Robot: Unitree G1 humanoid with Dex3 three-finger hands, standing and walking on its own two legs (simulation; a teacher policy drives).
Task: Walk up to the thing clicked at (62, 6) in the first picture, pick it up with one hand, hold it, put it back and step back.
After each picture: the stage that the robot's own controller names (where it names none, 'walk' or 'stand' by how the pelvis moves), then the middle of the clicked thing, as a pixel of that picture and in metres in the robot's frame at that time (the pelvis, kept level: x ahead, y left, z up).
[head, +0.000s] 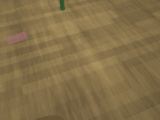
stand; (61, 1) +2.24 +0.34 -0.65
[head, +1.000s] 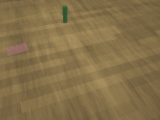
walk; (65, 14) +2.13 +0.21 -0.64
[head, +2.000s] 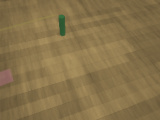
walk; (62, 25) +1.51 +0.21 -0.65
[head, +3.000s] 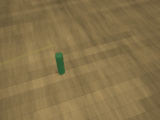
walk; (60, 64) +0.99 +0.22 -0.65
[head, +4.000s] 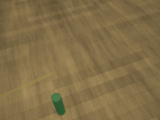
walk; (58, 104) +0.59 +0.22 -0.64
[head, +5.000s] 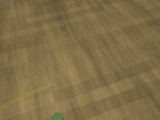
stand; out of the picture +0.40 +0.20 -0.64
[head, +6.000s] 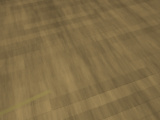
stand; out of the picture +0.38 +0.21 -0.66
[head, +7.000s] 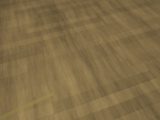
stand; out of the picture +0.38 +0.20 -0.66
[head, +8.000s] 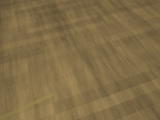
stand; out of the picture +0.37 +0.20 -0.66
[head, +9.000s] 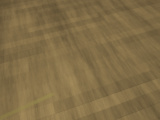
stand; out of the picture +0.37 +0.19 -0.66
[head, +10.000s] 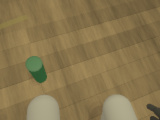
go down; (37, 71) +0.44 +0.21 -0.36
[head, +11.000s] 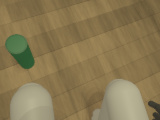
go down; (22, 54) +0.45 +0.24 -0.26
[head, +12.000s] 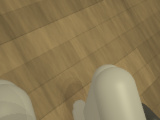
close in; out of the picture +0.43 +0.28 -0.17
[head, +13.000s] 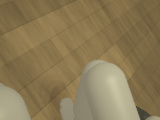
close; out of the picture +0.43 +0.29 -0.15
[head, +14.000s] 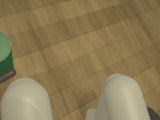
lift; out of the picture +0.36 +0.26 -0.06
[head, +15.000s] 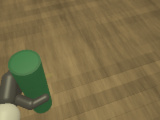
hold; (35, 87) +0.31 +0.16 +0.07
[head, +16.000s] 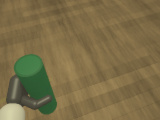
hold; (39, 89) +0.32 +0.15 +0.03
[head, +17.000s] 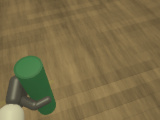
hold; (39, 90) +0.32 +0.16 +0.04
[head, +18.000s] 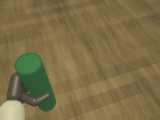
crouch; (39, 86) +0.33 +0.16 +0.02
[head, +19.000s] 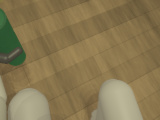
crouch; (6, 42) +0.46 +0.21 -0.06
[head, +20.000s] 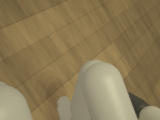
lower; out of the picture +0.41 +0.30 -0.17
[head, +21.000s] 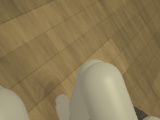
lower; out of the picture +0.43 +0.31 -0.16
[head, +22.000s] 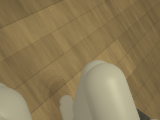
lower; out of the picture +0.43 +0.30 -0.16
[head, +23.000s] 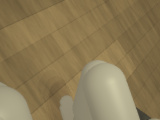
lower; out of the picture +0.42 +0.30 -0.16
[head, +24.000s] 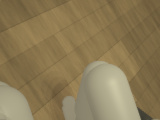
loosen; out of the picture +0.42 +0.29 -0.15
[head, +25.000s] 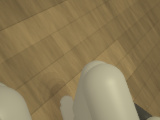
withdraw; out of the picture +0.41 +0.29 -0.16
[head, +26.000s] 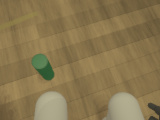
walk; (44, 68) +0.45 +0.22 -0.36
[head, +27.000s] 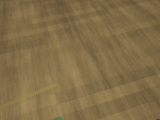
stand; out of the picture +0.39 +0.18 -0.60
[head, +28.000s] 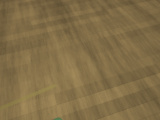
stand; out of the picture +0.40 +0.18 -0.60
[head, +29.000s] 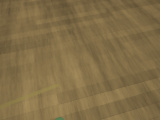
stand; out of the picture +0.40 +0.18 -0.62
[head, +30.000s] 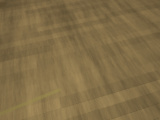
stand; out of the picture +0.42 +0.17 -0.65
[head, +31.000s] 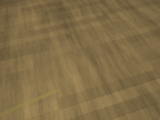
stand; out of the picture +0.38 +0.18 -0.66
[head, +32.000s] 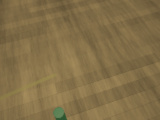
walk; (61, 117) +0.40 +0.19 -0.64
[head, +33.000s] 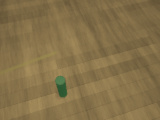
walk; (61, 87) +0.59 +0.17 -0.63
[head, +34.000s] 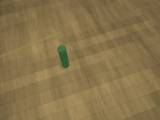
walk; (63, 57) +0.89 +0.24 -0.63
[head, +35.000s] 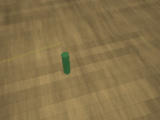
stand; (66, 63) +0.99 +0.19 -0.65
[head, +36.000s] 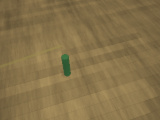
stand; (66, 65) +1.01 +0.19 -0.66
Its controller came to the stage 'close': yes
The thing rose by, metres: 0.68
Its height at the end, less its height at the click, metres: +0.00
